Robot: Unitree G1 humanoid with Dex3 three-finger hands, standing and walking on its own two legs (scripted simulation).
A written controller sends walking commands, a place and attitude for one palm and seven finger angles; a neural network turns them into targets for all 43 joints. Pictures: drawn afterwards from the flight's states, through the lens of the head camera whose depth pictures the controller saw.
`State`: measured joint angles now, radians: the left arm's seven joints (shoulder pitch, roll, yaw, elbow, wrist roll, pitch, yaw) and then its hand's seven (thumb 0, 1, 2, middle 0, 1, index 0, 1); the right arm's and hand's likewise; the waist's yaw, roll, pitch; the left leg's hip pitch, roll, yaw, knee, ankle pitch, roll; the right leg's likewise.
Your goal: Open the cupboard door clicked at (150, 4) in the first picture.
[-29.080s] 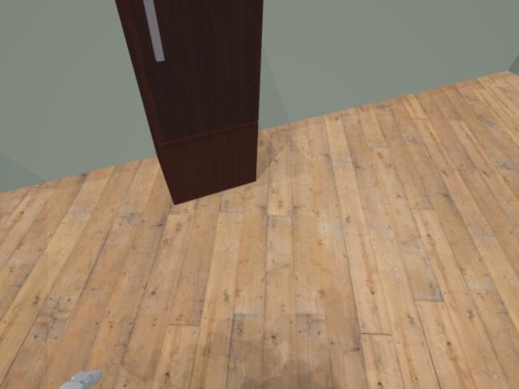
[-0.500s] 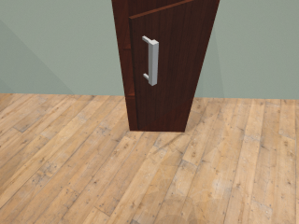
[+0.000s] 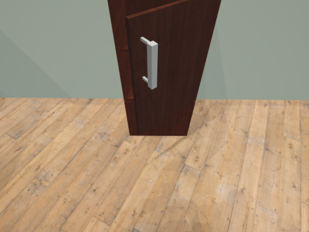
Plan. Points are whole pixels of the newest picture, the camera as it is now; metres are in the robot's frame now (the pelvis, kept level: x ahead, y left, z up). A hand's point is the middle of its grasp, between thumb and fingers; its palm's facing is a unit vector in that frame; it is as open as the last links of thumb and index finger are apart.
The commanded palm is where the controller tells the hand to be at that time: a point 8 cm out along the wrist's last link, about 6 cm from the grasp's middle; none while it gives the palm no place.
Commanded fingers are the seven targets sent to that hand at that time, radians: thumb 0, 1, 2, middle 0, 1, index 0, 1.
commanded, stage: walk to a spot facing it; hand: left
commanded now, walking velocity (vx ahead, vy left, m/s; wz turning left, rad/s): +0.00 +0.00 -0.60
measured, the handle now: (148, 64) +0.62 +0.07 +0.09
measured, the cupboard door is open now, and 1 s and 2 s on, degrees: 39 39 39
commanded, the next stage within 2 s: none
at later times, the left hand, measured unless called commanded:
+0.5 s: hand out of the picture +0.08 +0.15 -0.16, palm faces -0.17 -0.94 -0.31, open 7.4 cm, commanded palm none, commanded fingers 0.00 0.90 0.90 -0.20 -0.30 -0.20 -0.30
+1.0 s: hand out of the picture +0.15 +0.15 -0.19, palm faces -0.41 -0.88 -0.22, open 7.4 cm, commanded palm none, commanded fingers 0.00 0.90 0.90 -0.20 -0.30 -0.20 -0.30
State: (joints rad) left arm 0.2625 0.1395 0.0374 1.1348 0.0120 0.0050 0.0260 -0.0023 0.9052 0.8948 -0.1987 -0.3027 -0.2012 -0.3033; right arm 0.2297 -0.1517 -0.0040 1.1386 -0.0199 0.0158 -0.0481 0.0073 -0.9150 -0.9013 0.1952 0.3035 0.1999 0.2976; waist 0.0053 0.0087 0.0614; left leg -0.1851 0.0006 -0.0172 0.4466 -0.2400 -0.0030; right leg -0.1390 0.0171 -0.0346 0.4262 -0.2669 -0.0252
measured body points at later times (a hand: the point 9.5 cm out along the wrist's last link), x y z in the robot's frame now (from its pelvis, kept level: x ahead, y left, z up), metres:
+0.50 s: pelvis -0.02 -0.05 -0.01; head +0.03 -0.09 +0.44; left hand +0.09 +0.19 -0.14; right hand +0.00 -0.31 -0.17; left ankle -0.02 +0.11 -0.66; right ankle -0.04 -0.11 -0.74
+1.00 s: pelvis +0.03 -0.02 -0.01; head +0.09 -0.02 +0.43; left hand +0.17 +0.20 -0.17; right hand +0.03 -0.30 -0.13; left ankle +0.09 +0.09 -0.75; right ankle -0.04 -0.11 -0.73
